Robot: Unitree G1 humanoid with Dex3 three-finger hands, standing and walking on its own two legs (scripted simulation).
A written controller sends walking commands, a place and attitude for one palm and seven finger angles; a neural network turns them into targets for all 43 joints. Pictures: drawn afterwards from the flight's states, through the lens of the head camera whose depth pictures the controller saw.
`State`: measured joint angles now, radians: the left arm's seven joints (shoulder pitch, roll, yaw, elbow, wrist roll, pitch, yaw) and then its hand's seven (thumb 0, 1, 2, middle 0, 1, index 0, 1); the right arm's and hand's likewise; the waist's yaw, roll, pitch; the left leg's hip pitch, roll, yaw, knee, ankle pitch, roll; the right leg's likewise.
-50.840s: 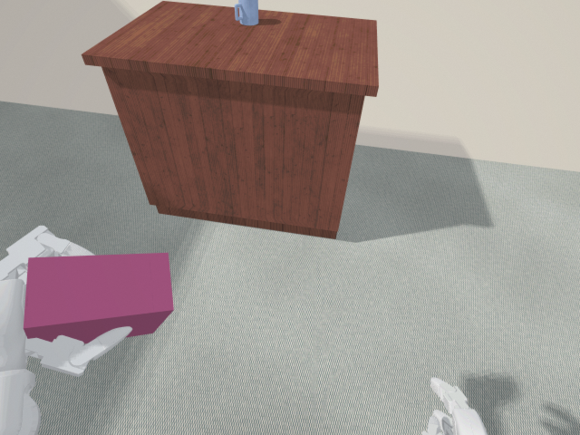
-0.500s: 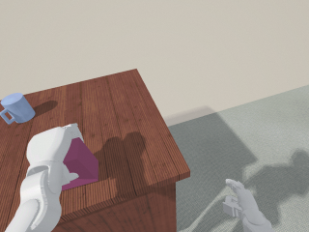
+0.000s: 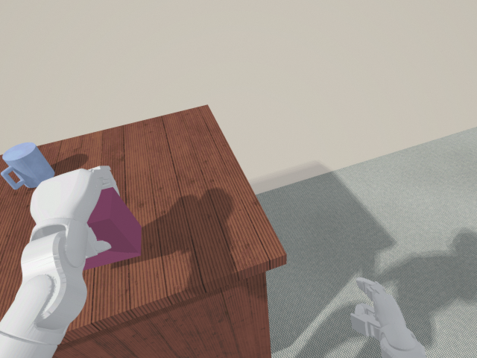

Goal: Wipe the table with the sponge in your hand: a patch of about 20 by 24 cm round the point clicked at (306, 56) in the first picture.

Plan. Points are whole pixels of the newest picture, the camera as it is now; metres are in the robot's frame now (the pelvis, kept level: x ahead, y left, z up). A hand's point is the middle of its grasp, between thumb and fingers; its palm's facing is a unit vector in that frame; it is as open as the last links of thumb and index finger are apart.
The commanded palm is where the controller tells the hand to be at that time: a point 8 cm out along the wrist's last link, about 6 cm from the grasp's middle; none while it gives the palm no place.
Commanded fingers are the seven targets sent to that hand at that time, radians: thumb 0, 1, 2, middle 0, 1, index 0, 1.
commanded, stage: lift the sponge slowly off the table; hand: left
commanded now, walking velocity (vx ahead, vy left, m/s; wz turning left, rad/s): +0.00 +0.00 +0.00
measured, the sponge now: (100, 237) +0.26 +0.28 +0.10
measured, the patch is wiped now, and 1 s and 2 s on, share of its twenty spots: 1.00 1.00 1.00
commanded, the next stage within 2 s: bring the sponge back beside the body in 0.86 s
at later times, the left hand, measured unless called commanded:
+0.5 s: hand (82, 197) +0.27 +0.27 +0.19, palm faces +0.21 -0.11 -0.97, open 9.8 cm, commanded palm +0.22 +0.27 +0.26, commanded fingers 0.00 0.10 1.30 -1.20 -1.60 -1.20 -1.60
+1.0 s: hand (90, 190) +0.27 +0.25 +0.21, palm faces +0.26 -0.17 -0.95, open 9.8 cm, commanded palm +0.21 +0.27 +0.28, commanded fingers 0.00 0.10 1.30 -1.20 -1.60 -1.20 -1.60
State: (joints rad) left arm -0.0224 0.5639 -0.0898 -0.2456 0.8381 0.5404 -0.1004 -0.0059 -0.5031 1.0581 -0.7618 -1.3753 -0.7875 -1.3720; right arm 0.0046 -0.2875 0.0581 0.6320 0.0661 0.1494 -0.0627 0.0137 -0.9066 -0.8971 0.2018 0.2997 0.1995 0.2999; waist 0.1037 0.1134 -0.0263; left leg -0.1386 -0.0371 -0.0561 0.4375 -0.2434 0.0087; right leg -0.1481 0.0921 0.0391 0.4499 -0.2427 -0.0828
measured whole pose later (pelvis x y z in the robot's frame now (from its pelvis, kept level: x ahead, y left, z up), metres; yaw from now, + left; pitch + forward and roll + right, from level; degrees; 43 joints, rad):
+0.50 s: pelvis +0.00 +0.00 +0.00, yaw +0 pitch -3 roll +1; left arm -0.10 0.59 -0.06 -0.28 0.80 0.57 -0.14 -0.01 -0.50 1.06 -0.76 -1.37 -0.79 -1.37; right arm -0.01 -0.29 0.07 0.62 0.07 0.14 -0.06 0.01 -0.91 -0.90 0.20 0.30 0.20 0.30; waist 0.11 0.12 -0.03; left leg -0.15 -0.04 -0.06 0.44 -0.24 0.01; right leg -0.16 0.09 0.04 0.46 -0.24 -0.08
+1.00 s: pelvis -0.01 +0.00 +0.00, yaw +0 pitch -2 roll +1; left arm -0.12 0.58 -0.07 -0.37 0.76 0.62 -0.14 -0.01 -0.50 1.06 -0.76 -1.37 -0.79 -1.37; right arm -0.01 -0.28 0.09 0.59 0.08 0.17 -0.05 0.01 -0.91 -0.90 0.20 0.30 0.20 0.30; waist 0.12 0.12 -0.04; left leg -0.16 -0.04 -0.05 0.43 -0.23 0.01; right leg -0.18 0.09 0.05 0.46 -0.24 -0.08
